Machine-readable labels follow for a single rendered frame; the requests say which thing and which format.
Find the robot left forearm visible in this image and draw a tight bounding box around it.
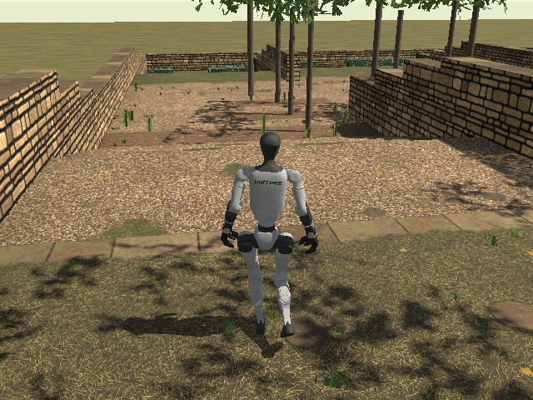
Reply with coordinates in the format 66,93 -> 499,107
222,200 -> 237,234

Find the left robot hand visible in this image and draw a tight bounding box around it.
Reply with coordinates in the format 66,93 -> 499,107
221,231 -> 239,248

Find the left robot upper arm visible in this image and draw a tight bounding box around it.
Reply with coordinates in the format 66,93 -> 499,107
228,167 -> 252,213

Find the robot left thigh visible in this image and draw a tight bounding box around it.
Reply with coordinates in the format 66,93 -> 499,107
237,231 -> 263,285

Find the right robot upper arm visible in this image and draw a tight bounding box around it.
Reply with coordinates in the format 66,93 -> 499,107
286,169 -> 308,217

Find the robot right forearm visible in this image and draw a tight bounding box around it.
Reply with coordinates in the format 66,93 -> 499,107
300,203 -> 316,238

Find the robot head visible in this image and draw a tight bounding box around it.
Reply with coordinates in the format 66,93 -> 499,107
255,132 -> 283,173

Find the right robot hand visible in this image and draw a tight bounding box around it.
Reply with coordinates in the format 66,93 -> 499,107
299,235 -> 318,254

